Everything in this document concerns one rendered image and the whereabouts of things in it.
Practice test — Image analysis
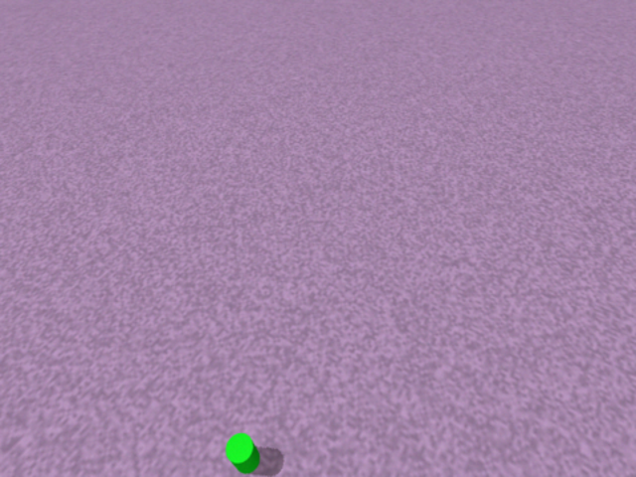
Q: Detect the can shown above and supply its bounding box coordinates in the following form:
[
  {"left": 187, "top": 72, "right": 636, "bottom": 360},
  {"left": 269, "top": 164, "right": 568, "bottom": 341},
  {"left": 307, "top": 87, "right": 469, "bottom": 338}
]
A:
[{"left": 226, "top": 433, "right": 260, "bottom": 474}]

